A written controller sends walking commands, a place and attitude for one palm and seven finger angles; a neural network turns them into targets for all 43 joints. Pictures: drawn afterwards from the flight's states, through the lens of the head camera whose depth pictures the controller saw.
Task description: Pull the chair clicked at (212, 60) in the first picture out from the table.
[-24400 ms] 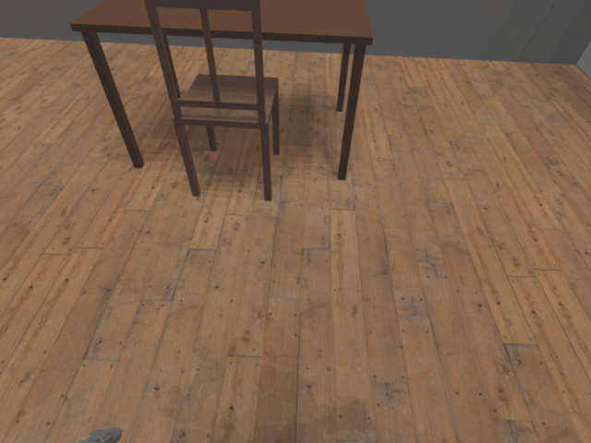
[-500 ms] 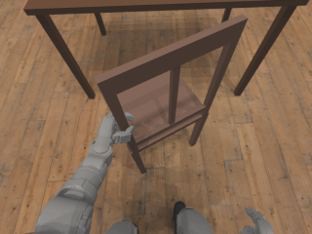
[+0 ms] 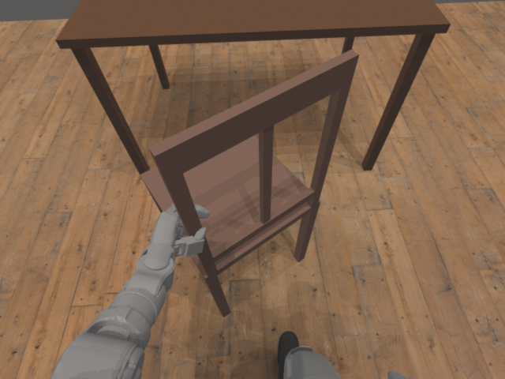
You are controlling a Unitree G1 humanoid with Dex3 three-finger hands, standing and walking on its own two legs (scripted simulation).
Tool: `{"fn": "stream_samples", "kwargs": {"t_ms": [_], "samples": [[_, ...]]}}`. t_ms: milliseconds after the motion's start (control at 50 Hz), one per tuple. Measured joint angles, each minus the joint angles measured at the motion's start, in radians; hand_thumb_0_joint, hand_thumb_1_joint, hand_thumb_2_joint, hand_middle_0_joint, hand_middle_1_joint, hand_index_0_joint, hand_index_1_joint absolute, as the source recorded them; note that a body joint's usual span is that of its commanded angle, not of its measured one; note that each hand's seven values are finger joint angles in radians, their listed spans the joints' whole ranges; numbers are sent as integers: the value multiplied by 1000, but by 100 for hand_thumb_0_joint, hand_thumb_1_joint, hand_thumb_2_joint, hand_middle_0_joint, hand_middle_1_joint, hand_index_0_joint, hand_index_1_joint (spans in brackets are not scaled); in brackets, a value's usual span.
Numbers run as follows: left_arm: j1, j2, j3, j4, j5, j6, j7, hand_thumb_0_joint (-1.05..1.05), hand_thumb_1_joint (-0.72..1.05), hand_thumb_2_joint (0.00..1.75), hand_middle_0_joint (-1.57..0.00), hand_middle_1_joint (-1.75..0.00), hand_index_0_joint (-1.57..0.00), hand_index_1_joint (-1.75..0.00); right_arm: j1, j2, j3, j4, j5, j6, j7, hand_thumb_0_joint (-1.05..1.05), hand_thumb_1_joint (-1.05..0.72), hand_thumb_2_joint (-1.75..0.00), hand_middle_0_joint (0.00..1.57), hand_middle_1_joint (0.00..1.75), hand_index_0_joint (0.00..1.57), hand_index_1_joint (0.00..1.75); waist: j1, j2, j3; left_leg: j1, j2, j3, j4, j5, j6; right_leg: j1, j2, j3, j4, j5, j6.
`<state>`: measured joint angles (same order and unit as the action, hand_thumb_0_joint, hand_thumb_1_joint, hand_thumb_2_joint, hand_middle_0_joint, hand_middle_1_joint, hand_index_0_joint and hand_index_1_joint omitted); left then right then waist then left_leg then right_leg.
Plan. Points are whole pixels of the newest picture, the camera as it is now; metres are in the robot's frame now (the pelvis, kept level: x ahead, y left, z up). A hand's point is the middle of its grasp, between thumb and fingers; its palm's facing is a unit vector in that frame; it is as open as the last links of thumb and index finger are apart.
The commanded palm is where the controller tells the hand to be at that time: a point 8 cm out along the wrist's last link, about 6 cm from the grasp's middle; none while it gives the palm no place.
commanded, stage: step backward, pulling the chair out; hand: left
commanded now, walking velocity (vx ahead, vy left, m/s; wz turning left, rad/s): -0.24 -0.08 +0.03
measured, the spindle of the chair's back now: (265, 182) +0.49 -0.02 -0.06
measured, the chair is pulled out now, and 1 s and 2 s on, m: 0.40 0.49 0.49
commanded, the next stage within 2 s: stop walking, hand still on the chair in 0.38 s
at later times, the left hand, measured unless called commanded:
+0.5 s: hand (197, 256) +0.32 +0.11 -0.05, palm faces -0.06 -0.97 -0.24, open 5.9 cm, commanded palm +0.31 +0.15 -0.02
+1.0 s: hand (192, 287) +0.27 +0.11 -0.05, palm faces -0.09 -0.97 -0.24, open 5.9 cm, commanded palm +0.26 +0.16 -0.02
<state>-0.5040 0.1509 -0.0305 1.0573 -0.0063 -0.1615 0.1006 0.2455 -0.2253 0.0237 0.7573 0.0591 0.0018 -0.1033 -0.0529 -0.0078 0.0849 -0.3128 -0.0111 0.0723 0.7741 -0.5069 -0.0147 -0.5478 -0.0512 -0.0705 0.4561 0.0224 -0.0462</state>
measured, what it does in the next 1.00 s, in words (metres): steps on the spot: left foot, then right foot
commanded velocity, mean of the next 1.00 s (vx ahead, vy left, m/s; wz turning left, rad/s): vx -0.08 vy -0.01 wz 0.01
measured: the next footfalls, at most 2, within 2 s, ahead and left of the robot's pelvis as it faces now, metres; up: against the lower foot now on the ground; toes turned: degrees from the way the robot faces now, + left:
left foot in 0.04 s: +0.01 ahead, +0.13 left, +0.00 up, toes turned +3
right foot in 0.24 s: +0.06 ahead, -0.14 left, +0.00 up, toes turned -2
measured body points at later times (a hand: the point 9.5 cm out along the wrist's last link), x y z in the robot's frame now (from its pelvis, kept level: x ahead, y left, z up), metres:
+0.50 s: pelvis -0.05 -0.01 +0.01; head +0.03 -0.03 +0.45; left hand +0.32 +0.16 -0.03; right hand +0.04 -0.29 -0.12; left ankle -0.03 +0.12 -0.72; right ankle +0.02 -0.13 -0.72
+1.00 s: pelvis -0.02 -0.01 +0.02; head +0.00 -0.02 +0.47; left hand +0.27 +0.16 -0.03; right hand +0.10 -0.25 -0.10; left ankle -0.03 +0.12 -0.72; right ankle +0.02 -0.13 -0.72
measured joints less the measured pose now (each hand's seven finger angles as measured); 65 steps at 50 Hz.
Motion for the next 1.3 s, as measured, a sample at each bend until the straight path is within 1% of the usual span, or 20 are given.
{"fn": "stream_samples", "kwargs": {"t_ms": [40,80,120,140,160,180,200,220,240,260,280,320,360,400,440,480,540,680,920,1300], "samples": [[-17,8,-4,14,5,-6,-4,4,62,78,-16,-121,-46,-139,15,-20,5,-6,-2,-20,-6,1,-90,-90,20,30,20,30,-6,14,-26,68,6,7,-154,42,9,-34,5,-35,-1,-16,9],[-30,31,-3,15,6,-7,-6,3,63,78,-16,-121,-45,-138,12,-18,5,-6,-4,-22,-10,1,-90,-90,20,30,20,30,-8,-23,-10,77,-12,29,-185,93,24,-65,-8,-14,63,-116,30],[-17,34,6,9,-3,6,-7,4,64,77,-14,-120,-44,-138,34,-23,-2,-17,-9,-22,-15,1,-91,-90,20,30,20,30,-20,-9,3,91,0,27,-193,102,30,-91,12,19,298,-255,52],[-6,30,16,4,-6,11,-10,4,64,77,-14,-119,-44,-138,46,-22,-10,-16,-14,-20,-16,1,-91,-90,20,30,20,30,-30,8,8,99,12,15,-204,107,28,-91,27,34,421,-304,54],[0,24,24,3,-7,13,-11,5,65,77,-13,-119,-44,-138,56,-21,-17,-12,-16,-14,-14,1,-91,-90,20,30,20,30,-37,28,16,108,26,-1,-218,115,24,-67,38,39,485,-343,51],[0,16,30,5,-8,14,-11,5,65,77,-13,-118,-44,-138,66,-18,-24,-4,-18,-5,-9,1,-91,-90,20,30,20,30,-36,47,27,116,43,-17,-228,124,19,-19,45,33,465,-363,45],[-4,9,30,9,-3,15,-12,6,65,77,-13,-117,-45,-138,77,-14,-29,3,-18,3,-1,1,-91,-90,20,30,20,30,-27,60,37,116,59,-29,-222,132,13,47,48,23,373,-352,37],[-12,7,26,14,1,15,-15,6,65,77,-13,-117,-45,-139,91,-8,-29,11,-15,9,7,1,-91,-90,20,30,20,30,-14,62,42,107,70,-36,-195,138,5,120,46,14,247,-293,27],[-20,13,17,18,7,16,-23,6,65,77,-13,-117,-45,-139,106,1,-24,19,-12,11,16,1,-91,-90,20,30,20,30,1,49,42,88,71,-40,-149,140,-3,191,36,10,130,-184,17],[-28,22,10,19,13,13,-30,5,64,78,-14,-118,-45,-139,106,5,-17,30,-11,13,24,1,-90,-90,20,30,20,30,14,42,48,62,77,-45,-88,141,-10,228,40,7,71,-189,25],[-37,29,11,21,13,10,-29,5,63,79,-14,-118,-45,-139,90,2,-13,39,-8,16,29,1,-90,-90,20,30,20,30,16,47,61,31,82,-65,-25,132,-16,235,52,2,63,-214,26],[-59,36,17,22,-2,17,-24,6,63,80,-14,-118,-45,-138,56,-8,-15,40,-2,12,27,1,-90,-90,20,30,20,30,2,52,86,-20,67,-105,33,60,-23,231,55,-8,65,-234,23],[-76,38,29,14,-14,34,-20,6,64,79,-13,-118,-45,-138,20,-23,-18,30,1,7,13,1,-90,-90,20,30,20,30,-10,40,107,-35,50,-101,-10,37,-27,222,38,-5,65,-226,25],[-88,36,35,7,-22,49,-14,6,64,79,-12,-117,-45,-138,-12,-45,-19,16,0,7,-3,1,-90,-90,20,30,20,30,-25,32,117,-23,43,-86,-118,126,-31,207,19,-3,79,-221,33],[-92,30,29,-4,-24,63,-9,6,65,78,-12,-117,-45,-138,-38,-70,-25,2,-2,12,-16,1,-90,-90,20,30,20,30,-37,41,117,1,49,-76,-212,293,-24,186,9,-6,114,-230,44],[-87,31,21,-16,-26,73,-8,6,66,78,-12,-117,-44,-138,-67,-72,-36,-10,-2,27,-20,1,-91,-90,20,30,20,30,-28,25,121,4,37,-53,-209,282,-11,175,-4,15,128,-228,52],[-38,31,13,-75,-20,96,-11,6,67,77,-12,-116,-42,-137,-80,-55,-35,-48,-5,43,-19,1,-91,-90,20,30,20,30,-11,13,107,7,39,-28,-216,261,-6,165,-1,38,124,-212,52],[124,8,-11,-194,-2,96,0,7,67,78,-12,-117,-42,-136,-59,8,-5,-76,-9,33,-15,1,-91,-90,20,30,20,30,12,27,56,24,61,-27,-222,247,-10,189,23,37,96,-208,39],[318,-13,-46,-289,10,97,-4,7,64,80,-13,-119,-45,-137,-28,16,4,-42,-26,16,-14,1,-90,-90,20,30,20,30,23,33,-25,119,54,-8,-294,241,-9,268,21,55,44,-225,53],[418,-1,-80,-398,15,112,-4,7,62,81,-13,-122,-47,-137,-68,19,5,-90,-33,26,-14,1,-90,-90,20,30,20,30,26,11,-44,163,47,7,-338,234,-2,301,16,68,15,-235,63]]}}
